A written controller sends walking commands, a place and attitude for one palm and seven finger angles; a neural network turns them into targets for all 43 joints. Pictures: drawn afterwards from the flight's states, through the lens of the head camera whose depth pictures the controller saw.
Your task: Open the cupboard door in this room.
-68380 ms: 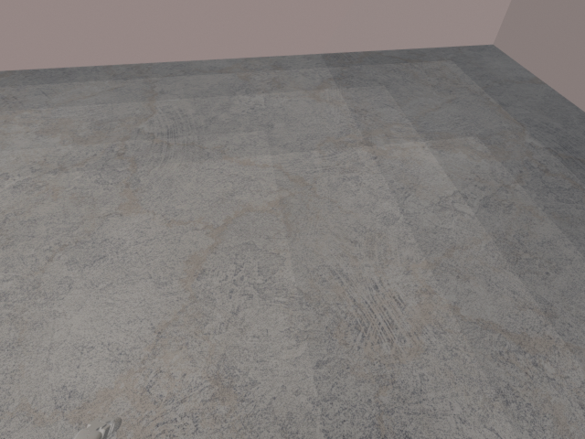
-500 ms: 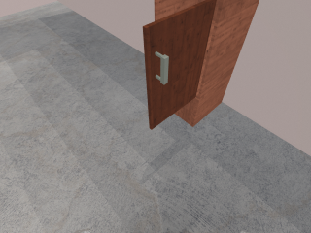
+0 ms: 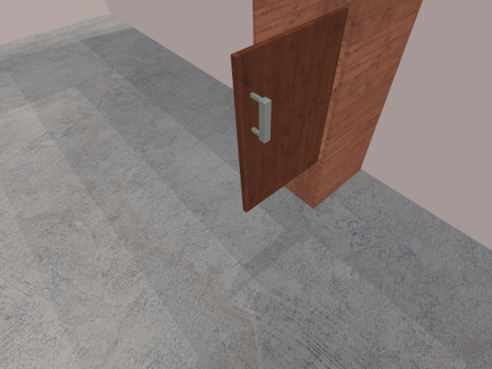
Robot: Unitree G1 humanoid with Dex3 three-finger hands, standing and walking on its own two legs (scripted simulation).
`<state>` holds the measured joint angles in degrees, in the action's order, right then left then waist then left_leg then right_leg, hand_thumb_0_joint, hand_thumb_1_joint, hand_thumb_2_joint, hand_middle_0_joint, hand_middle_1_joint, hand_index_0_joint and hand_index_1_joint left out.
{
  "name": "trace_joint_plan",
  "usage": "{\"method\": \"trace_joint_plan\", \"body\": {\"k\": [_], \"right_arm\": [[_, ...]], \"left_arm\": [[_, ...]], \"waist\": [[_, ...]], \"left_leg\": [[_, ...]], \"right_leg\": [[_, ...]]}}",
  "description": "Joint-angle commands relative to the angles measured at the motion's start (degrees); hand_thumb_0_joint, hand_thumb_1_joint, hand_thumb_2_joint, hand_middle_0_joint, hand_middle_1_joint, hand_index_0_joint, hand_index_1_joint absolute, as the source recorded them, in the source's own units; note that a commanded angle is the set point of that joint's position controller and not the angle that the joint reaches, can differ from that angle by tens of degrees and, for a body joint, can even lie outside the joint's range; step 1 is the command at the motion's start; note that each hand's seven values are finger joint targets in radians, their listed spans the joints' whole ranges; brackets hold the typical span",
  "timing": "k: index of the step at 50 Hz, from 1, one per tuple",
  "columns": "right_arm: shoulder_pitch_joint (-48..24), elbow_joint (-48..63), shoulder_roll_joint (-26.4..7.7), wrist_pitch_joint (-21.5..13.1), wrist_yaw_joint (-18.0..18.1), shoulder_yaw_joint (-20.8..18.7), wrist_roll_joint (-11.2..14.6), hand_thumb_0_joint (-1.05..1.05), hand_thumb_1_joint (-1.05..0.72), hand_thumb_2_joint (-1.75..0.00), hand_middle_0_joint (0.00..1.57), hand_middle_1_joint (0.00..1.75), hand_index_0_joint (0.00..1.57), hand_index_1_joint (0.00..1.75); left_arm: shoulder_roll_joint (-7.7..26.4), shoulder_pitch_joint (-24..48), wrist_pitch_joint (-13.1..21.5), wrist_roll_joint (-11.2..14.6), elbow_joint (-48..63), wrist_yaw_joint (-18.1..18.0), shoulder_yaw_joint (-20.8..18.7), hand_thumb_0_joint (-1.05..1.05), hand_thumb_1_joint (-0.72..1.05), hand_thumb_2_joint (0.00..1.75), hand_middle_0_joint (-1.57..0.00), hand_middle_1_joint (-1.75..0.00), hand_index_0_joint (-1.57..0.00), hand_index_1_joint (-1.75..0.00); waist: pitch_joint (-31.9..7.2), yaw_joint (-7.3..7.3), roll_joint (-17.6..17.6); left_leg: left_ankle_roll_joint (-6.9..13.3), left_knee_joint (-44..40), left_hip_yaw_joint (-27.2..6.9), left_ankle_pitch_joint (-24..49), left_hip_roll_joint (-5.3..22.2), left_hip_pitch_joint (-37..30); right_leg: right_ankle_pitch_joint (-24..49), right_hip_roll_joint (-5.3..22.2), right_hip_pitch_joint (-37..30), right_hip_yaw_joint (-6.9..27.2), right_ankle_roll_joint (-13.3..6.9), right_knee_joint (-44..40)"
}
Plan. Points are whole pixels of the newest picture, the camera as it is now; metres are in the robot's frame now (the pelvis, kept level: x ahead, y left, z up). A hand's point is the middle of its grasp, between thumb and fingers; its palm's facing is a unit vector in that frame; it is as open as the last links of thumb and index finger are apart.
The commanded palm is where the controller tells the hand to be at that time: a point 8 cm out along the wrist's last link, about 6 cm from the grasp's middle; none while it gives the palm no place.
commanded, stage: let the arm hang, fingers relaxed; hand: left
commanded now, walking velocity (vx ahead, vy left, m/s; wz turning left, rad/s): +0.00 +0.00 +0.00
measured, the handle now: (259, 117) +0.70 +0.00 -0.01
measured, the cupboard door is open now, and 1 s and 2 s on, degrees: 89 89 89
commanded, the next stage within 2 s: look to check the result in 0.32 s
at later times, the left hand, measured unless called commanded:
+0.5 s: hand out of the picture +0.09 +0.22 -0.15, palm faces -0.01 -0.95 -0.31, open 7.4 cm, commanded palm none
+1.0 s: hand out of the picture +0.13 +0.23 -0.15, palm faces -0.02 -0.94 -0.35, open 7.4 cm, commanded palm none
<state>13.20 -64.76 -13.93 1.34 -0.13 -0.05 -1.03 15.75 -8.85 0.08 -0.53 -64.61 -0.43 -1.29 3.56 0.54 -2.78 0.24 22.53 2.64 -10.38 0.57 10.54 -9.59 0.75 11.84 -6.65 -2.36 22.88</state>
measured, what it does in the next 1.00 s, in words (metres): stands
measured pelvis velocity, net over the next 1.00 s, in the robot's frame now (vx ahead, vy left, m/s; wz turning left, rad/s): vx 0.05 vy -0.01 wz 0.00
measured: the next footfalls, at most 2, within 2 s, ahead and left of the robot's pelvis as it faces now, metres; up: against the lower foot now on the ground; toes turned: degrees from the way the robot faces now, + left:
none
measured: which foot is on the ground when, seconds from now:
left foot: down 0.00-1.00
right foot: down 0.00-1.00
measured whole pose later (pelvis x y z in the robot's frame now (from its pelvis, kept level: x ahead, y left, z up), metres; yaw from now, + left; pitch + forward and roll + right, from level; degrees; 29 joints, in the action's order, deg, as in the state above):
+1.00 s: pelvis +0.05 -0.01 +0.01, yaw +0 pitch -1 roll +0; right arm 6.4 -64.3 -18.6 0.6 0.2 0.2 -0.7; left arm 17.4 -4.8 1.5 -0.5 -65.0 -0.4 -1.0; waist 3.3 0.5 -1.8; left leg -1.0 16.1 2.5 -11.0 1.5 4.3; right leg -10.6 -0.7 6.0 -6.7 -2.7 17.1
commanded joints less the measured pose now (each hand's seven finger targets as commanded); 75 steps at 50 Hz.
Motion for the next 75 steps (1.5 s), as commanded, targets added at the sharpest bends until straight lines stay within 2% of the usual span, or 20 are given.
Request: {"method": "trace_joint_plan", "body": {"k": [1, 7, 13, 16, 20, 25, 29, 32, 35, 37, 47, 51, 61, 65, 75], "right_arm": [[0.4, 1.9, -8.7, -1.4, 0.8, -1.7, -0.2, 0.00, -0.90, -0.90, 0.20, 0.30, 0.20, 0.30], [-2.0, 1.8, -9.0, -1.8, 0.9, -1.6, -0.2, 0.00, -0.90, -0.90, 0.20, 0.30, 0.20, 0.30], [-3.6, 2.1, -10.2, -2.0, 1.0, -1.7, -0.2, 0.00, -0.90, -0.90, 0.20, 0.30, 0.20, 0.30], [-4.4, 2.3, -10.8, -1.9, 1.0, -1.9, -0.1, 0.00, -0.90, -0.90, 0.20, 0.30, 0.20, 0.30], [-5.3, 2.4, -11.5, -2.0, 1.1, -1.8, -0.1, 0.00, -0.90, -0.90, 0.20, 0.30, 0.20, 0.30], [-6.0, 2.6, -12.5, -2.0, 1.2, -1.9, -0.1, 0.00, -0.90, -0.90, 0.20, 0.30, 0.20, 0.30], [-6.4, 2.8, -13.1, -1.9, 1.1, -1.9, 0.0, 0.00, -0.90, -0.90, 0.20, 0.30, 0.20, 0.30], [-6.7, 2.8, -13.4, -1.9, 1.2, -1.9, 0.0, 0.00, -0.90, -0.90, 0.20, 0.30, 0.20, 0.30], [-6.9, 2.9, -13.8, -1.9, 1.2, -1.8, 0.0, 0.00, -0.90, -0.90, 0.20, 0.30, 0.20, 0.30], [-7.0, 2.9, -13.9, -1.9, 1.1, -1.8, 0.0, 0.00, -0.90, -0.90, 0.20, 0.30, 0.20, 0.30], [-7.1, 3.1, -14.5, -2.1, 1.2, -1.8, 0.0, 0.00, -0.90, -0.90, 0.20, 0.30, 0.20, 0.30], [-7.2, 3.3, -14.7, -2.1, 1.3, -1.8, 0.1, 0.00, -0.90, -0.90, 0.20, 0.30, 0.20, 0.30], [-7.0, 3.2, -14.7, -2.2, 1.3, -1.7, 0.1, 0.00, -0.90, -0.90, 0.20, 0.30, 0.20, 0.30], [-6.9, 3.1, -14.8, -2.3, 1.3, -1.7, 0.1, 0.00, -0.90, -0.90, 0.20, 0.30, 0.20, 0.30], [-6.9, 2.9, -14.7, -2.3, 1.3, -1.6, 0.1, 0.00, -0.90, -0.90, 0.20, 0.30, 0.20, 0.30]], "left_arm": [[9.6, 0.1, 1.1, -0.1, 2.3, -0.7, -1.4, 0.00, 0.90, 0.90, -0.20, -0.30, -0.20, -0.30], [9.7, 1.7, 1.4, -0.2, 2.3, -0.8, -1.5, 0.00, 0.90, 0.90, -0.20, -0.30, -0.20, -0.30], [10.3, 2.7, 1.8, -0.2, 2.3, -0.8, -1.5, 0.00, 0.90, 0.90, -0.20, -0.30, -0.20, -0.30], [10.8, 2.9, 2.0, -0.3, 2.4, -0.8, -1.7, 0.00, 0.90, 0.90, -0.20, -0.30, -0.20, -0.30], [11.0, 3.3, 2.1, -0.2, 2.2, -0.7, -1.6, 0.00, 0.90, 0.90, -0.20, -0.30, -0.20, -0.30], [11.8, 3.7, 2.2, -0.1, 2.1, -0.8, -1.7, 0.00, 0.90, 0.90, -0.20, -0.30, -0.20, -0.30], [12.4, 3.9, 2.2, -0.1, 2.1, -0.8, -1.7, 0.00, 0.90, 0.90, -0.20, -0.30, -0.20, -0.30], [12.8, 4.0, 2.3, -0.1, 2.1, -0.9, -1.8, 0.00, 0.90, 0.90, -0.20, -0.30, -0.20, -0.30], [13.2, 4.3, 2.3, -0.1, 2.0, -0.8, -1.7, 0.00, 0.90, 0.90, -0.20, -0.30, -0.20, -0.30], [13.4, 4.5, 2.3, -0.1, 2.2, -0.9, -1.7, 0.00, 0.90, 0.90, -0.20, -0.30, -0.20, -0.30], [13.7, 4.9, 2.4, -0.1, 2.6, -1.0, -1.7, 0.00, 0.90, 0.90, -0.20, -0.30, -0.20, -0.30], [13.9, 4.8, 2.4, -0.1, 2.9, -1.0, -1.8, 0.00, 0.90, 0.90, -0.20, -0.30, -0.20, -0.30], [13.8, 4.8, 2.5, -0.1, 3.0, -1.0, -1.7, 0.00, 0.90, 0.90, -0.20, -0.30, -0.20, -0.30], [13.7, 5.0, 2.3, 0.0, 2.9, -0.8, -1.5, 0.00, 0.90, 0.90, -0.20, -0.30, -0.20, -0.30], [13.6, 4.8, 2.3, 0.0, 2.6, -0.7, -1.4, 0.00, 0.90, 0.90, -0.20, -0.30, -0.20, -0.30]], "waist": [[-1.4, -0.69, 2.6], [-1.4, -0.63, 3.0], [-3.4, -0.33, 2.2], [-3.4, -0.31, 1.3], [-4.2, -0.17, 2.1], [-5.2, -0.08, 1.6], [-5.0, -0.04, 3.2], [-5.4, -0.03, 2.2], [-5.7, -0.04, 3.4], [-5.1, -0.02, 2.6], [-6.4, -0.03, 2.9], [-5.8, -0.16, 2.9], [-6.4, -0.16, 2.9], [-5.7, -0.07, 1.7], [-5.1, -0.09, 2.7]], "left_leg": [[1.6, -5.5, -5.9, 0.1, 5.5, 1.5], [1.4, -6.8, -6.2, 3.3, 6.0, 0.3], [1.1, -6.8, -5.9, 5.6, 6.2, -2.0], [0.9, -6.8, -5.8, 5.3, 6.2, -2.5], [0.8, -7.2, -5.7, 6.0, 6.4, -3.6], [0.7, -7.0, -5.6, 7.8, 6.6, -4.6], [0.7, -7.2, -5.6, 8.0, 6.7, -5.0], [0.8, -6.9, -5.4, 9.5, 6.8, -5.6], [0.6, -7.3, -5.4, 9.1, 6.9, -5.8], [0.6, -7.3, -5.4, 9.2, 6.8, -5.6], [0.6, -7.4, -5.3, 11.7, 7.2, -6.9], [0.5, -7.4, -5.2, 12.3, 7.1, -6.9], [0.5, -7.7, -5.1, 12.8, 7.3, -7.6], [0.4, -8.3, -5.1, 12.0, 7.4, -7.2], [0.6, -8.7, -5.4, 11.2, 7.4, -7.4]], "right_leg": [[-7.1, 7.2, -1.8, 8.7, -1.4, -7.2], [-2.0, 7.2, -3.0, 8.1, -1.0, -6.8], [2.3, 7.6, -4.6, 8.3, -0.8, -7.1], [2.2, 7.5, -4.5, 8.7, -0.7, -7.8], [3.9, 7.7, -5.3, 8.5, -0.7, -8.0], [8.1, 7.9, -6.6, 8.6, -0.6, -8.0], [8.6, 8.0, -6.8, 8.2, -0.4, -8.3], [11.5, 8.2, -7.4, 8.3, -0.3, -8.2], [11.0, 8.0, -7.7, 8.2, -0.2, -8.3], [11.1, 8.1, -7.6, 8.3, -0.2, -8.5], [14.9, 8.1, -9.0, 8.1, -0.3, -7.9], [15.9, 7.9, -8.9, 8.2, -0.2, -8.0], [15.9, 8.0, -9.4, 8.1, -0.3, -8.1], [14.0, 7.9, -9.1, 8.3, -0.6, -8.2], [12.2, 7.9, -8.4, 8.3, -0.5, -8.8]]}}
